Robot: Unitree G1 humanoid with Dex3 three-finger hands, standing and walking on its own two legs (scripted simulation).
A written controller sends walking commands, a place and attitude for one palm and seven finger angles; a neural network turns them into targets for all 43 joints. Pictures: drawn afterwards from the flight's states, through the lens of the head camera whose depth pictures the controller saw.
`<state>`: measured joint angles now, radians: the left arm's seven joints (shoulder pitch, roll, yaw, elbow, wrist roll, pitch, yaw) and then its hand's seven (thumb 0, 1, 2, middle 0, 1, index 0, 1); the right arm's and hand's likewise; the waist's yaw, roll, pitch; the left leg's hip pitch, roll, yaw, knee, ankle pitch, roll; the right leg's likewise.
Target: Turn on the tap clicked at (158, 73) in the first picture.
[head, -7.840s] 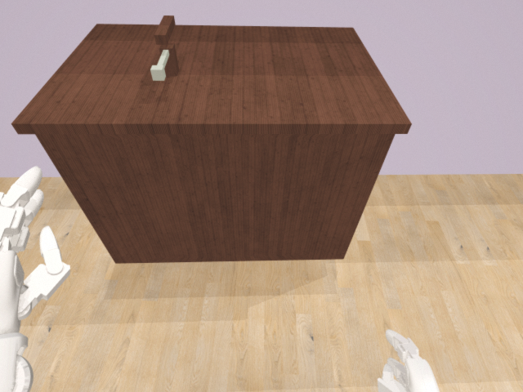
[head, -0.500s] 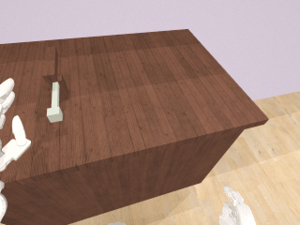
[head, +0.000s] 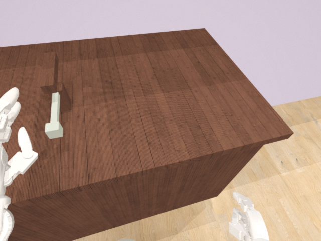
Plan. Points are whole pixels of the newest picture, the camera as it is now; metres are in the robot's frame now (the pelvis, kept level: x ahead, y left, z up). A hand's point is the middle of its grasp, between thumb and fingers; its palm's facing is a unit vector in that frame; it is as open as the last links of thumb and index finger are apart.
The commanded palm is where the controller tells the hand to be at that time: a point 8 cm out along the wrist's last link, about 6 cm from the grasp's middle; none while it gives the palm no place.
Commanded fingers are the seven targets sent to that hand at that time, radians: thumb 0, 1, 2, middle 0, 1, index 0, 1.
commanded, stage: look again from close up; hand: left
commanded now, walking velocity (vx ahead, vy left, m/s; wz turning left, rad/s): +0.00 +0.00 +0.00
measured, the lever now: (54, 130) +0.31 +0.28 +0.10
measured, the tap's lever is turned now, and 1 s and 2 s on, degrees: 0 0 0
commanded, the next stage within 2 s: come to a stop and stand still in 0.04 s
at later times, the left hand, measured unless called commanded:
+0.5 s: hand (24, 129) +0.25 +0.28 +0.18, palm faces +0.47 -0.78 -0.41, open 7.4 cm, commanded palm +0.17 +0.27 +0.18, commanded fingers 0.00 0.90 0.90 -0.20 -0.30 -0.20 -0.30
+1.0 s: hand (30, 160) +0.21 +0.25 +0.16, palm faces +0.40 -0.85 -0.34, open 7.4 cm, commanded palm +0.15 +0.29 +0.18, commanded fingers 0.00 0.90 0.90 -0.20 -0.30 -0.20 -0.30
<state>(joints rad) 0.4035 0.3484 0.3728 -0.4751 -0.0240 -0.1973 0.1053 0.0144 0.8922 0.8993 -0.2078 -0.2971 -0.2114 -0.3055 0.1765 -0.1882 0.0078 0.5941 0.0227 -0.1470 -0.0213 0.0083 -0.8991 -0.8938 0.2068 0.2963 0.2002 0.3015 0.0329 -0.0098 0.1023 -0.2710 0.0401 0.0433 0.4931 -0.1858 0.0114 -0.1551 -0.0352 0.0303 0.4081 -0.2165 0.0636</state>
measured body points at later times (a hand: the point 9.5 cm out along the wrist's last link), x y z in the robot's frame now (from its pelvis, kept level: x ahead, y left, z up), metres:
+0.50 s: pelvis +0.01 -0.01 +0.00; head +0.04 +0.01 +0.45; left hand +0.22 +0.31 +0.21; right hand +0.20 -0.23 -0.08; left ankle +0.05 +0.11 -0.74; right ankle +0.00 -0.17 -0.74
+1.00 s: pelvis -0.01 +0.01 +0.00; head +0.00 +0.03 +0.45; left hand +0.18 +0.30 +0.18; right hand +0.17 -0.21 -0.07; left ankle +0.05 +0.11 -0.74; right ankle +0.00 -0.17 -0.74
